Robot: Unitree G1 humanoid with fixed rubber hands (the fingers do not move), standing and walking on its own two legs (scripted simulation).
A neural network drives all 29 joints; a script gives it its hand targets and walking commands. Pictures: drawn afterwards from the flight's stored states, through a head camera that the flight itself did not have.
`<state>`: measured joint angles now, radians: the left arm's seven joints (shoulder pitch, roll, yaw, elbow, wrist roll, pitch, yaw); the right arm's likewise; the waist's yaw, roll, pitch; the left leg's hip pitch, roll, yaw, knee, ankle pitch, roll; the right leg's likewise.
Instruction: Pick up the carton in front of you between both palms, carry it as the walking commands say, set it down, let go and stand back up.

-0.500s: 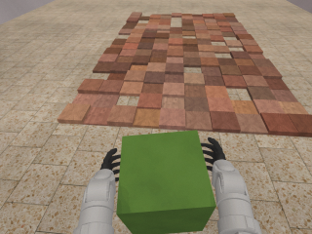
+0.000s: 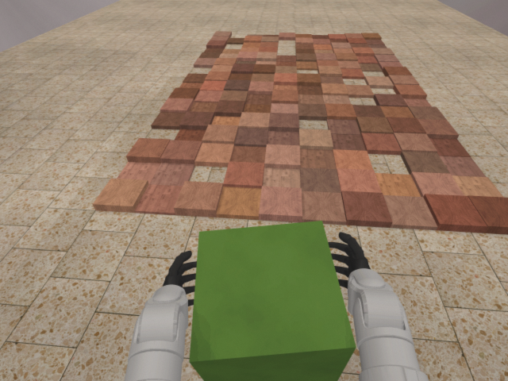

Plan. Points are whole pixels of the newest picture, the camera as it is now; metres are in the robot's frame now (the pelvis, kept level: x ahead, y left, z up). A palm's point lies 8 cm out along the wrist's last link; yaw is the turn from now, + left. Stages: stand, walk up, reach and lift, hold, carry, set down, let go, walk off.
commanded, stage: reach and lift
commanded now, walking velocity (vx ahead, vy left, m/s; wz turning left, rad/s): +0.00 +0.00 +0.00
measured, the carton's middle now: (268, 313) +0.28 -0.01 -0.04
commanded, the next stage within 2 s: hold in 0.14 s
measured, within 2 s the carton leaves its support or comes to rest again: neither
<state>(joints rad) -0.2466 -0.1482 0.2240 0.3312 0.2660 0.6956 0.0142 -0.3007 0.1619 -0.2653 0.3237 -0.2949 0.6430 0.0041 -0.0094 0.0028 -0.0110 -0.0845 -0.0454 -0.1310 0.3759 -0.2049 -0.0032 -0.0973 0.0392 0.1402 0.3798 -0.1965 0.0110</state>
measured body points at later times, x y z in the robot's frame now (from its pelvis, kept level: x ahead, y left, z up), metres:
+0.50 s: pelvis -0.01 +0.00 +0.00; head -0.07 +0.00 +0.45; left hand +0.28 +0.15 +0.03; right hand +0.29 -0.15 +0.05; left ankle +0.01 +0.12 -0.75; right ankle +0.01 -0.13 -0.75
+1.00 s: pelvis -0.01 +0.00 +0.00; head -0.06 +0.00 +0.45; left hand +0.29 +0.15 +0.03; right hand +0.30 -0.15 +0.05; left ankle +0.01 +0.12 -0.75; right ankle +0.01 -0.13 -0.75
